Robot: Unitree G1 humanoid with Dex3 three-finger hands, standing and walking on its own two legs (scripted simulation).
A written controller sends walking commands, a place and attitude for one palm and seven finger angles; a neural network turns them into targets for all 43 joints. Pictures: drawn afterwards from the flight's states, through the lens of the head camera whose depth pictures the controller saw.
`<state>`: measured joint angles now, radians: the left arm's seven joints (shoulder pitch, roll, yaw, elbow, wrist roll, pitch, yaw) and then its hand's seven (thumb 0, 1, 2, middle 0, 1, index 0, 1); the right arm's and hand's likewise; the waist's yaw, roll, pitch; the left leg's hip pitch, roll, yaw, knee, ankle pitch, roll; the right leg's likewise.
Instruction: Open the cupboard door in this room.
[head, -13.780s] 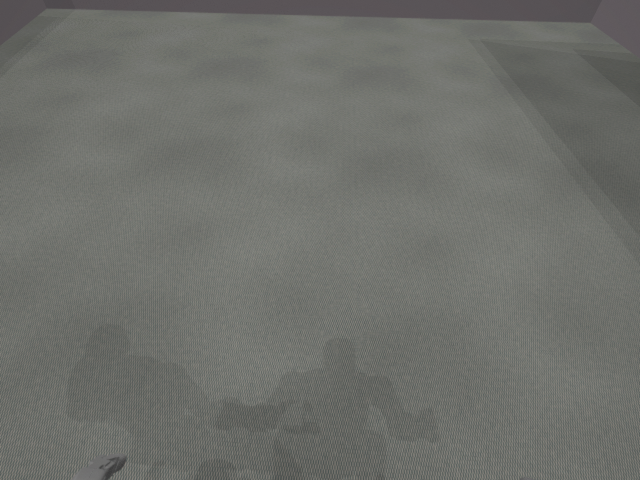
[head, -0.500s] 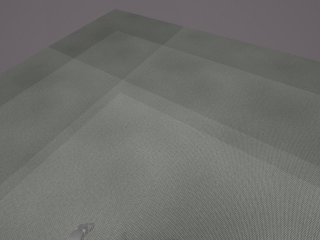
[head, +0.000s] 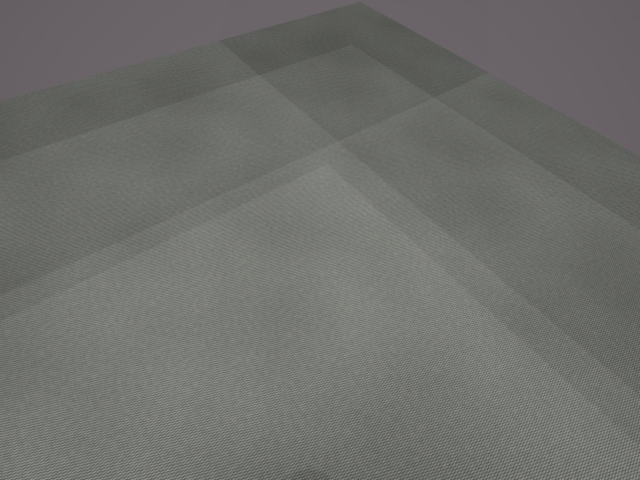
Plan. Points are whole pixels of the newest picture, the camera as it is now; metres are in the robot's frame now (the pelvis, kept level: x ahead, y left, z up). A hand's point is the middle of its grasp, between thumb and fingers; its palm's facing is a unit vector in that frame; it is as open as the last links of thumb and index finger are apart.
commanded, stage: turn or walk to find it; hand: left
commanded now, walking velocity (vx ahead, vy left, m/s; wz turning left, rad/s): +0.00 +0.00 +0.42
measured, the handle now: out of the picture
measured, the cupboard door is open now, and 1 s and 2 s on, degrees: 0 0 0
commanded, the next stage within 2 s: none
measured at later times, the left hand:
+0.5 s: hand out of the picture +0.06 +0.19 -0.14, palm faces +0.17 -0.95 -0.27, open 7.4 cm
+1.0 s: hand out of the picture -0.13 +0.13 -0.15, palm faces +0.46 -0.85 -0.26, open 7.4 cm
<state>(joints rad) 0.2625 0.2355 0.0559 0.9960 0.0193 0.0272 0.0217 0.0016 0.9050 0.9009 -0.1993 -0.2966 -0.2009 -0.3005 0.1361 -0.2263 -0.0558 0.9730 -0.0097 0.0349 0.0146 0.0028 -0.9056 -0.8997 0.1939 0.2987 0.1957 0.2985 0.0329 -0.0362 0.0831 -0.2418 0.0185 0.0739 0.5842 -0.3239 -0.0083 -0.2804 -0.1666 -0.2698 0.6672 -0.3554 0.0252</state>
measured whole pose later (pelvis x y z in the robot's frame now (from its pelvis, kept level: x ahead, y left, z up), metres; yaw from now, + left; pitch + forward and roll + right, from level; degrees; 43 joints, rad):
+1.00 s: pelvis -0.08 -0.06 +0.01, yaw +25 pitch -1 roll +2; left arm 0.26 0.19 0.04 0.98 0.03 0.01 0.03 0.00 0.91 0.90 -0.20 -0.30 -0.20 -0.30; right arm 0.19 -0.24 -0.07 1.01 -0.01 0.08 0.01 0.00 -0.91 -0.90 0.19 0.30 0.19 0.30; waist 0.03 0.00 0.07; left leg -0.32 0.04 0.02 0.86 -0.46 -0.06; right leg -0.26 -0.13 -0.28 0.50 -0.22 -0.04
